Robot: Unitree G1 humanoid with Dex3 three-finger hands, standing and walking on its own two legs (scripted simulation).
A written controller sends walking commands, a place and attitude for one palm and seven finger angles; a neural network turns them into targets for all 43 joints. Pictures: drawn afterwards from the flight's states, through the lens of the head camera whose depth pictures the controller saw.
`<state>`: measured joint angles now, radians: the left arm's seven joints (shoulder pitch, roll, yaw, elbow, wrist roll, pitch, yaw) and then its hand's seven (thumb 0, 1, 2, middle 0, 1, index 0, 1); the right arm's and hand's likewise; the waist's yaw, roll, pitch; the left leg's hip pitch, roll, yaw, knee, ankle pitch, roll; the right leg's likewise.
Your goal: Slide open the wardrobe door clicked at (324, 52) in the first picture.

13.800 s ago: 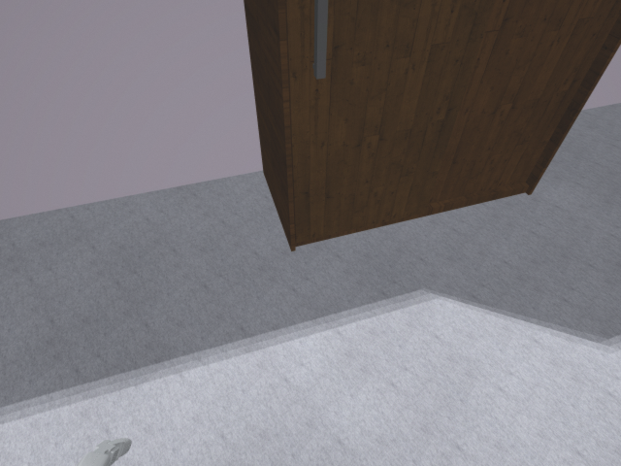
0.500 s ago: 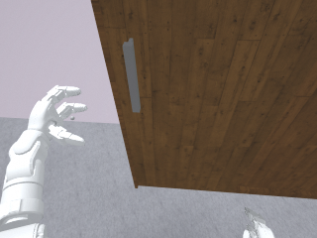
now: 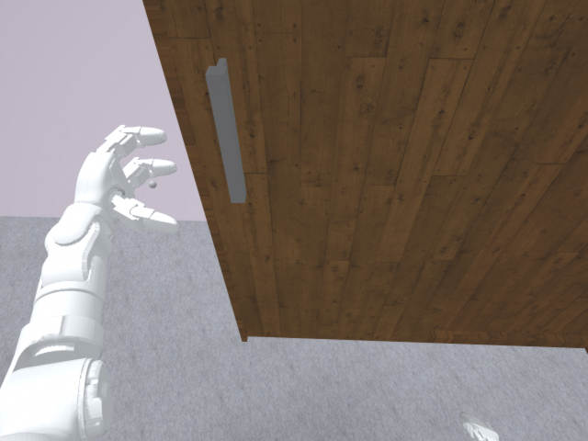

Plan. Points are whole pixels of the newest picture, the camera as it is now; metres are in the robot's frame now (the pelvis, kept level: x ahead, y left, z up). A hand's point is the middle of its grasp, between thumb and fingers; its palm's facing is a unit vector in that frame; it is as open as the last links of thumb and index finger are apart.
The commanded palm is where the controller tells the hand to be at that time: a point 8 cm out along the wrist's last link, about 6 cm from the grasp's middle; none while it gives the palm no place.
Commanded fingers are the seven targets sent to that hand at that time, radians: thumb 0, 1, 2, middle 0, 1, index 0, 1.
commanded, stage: move the hooked fingers beside the handle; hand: left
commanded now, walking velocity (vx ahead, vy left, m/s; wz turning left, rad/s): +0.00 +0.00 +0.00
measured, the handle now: (231, 137) +0.55 +0.12 +0.13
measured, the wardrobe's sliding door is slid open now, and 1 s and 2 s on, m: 0.00 0.00 0.00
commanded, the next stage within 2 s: feel for the door with the fingertips in 1.28 s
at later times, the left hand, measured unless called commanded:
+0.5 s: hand (185, 155) +0.48 +0.18 +0.15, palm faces -0.02 -1.00 +0.00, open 13.9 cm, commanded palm +0.45 +0.24 +0.14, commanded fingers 0.00 -0.50 0.30 -0.30 -1.20 -0.30 -1.20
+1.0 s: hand (186, 154) +0.48 +0.18 +0.15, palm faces -0.02 -1.00 -0.01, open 14.0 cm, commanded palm +0.46 +0.23 +0.14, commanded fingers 0.00 -0.50 0.30 -0.30 -1.20 -0.30 -1.20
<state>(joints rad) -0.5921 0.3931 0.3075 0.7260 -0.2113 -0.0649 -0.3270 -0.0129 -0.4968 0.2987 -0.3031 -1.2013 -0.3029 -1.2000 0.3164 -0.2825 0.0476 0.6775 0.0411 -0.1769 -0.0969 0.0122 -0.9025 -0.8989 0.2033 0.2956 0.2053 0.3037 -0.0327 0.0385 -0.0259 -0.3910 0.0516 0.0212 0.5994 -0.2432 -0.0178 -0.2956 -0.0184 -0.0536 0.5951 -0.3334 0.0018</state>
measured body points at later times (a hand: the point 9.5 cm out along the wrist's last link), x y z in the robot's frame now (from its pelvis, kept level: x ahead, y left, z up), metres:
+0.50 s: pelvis +0.00 +0.01 -0.01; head +0.05 +0.00 +0.44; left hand +0.48 +0.23 +0.15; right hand +0.03 -0.26 -0.12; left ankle +0.04 +0.13 -0.73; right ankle -0.01 -0.12 -0.73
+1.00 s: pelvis +0.01 +0.01 -0.01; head +0.04 +0.01 +0.44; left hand +0.47 +0.23 +0.15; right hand +0.06 -0.26 -0.12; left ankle +0.04 +0.13 -0.73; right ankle -0.01 -0.12 -0.73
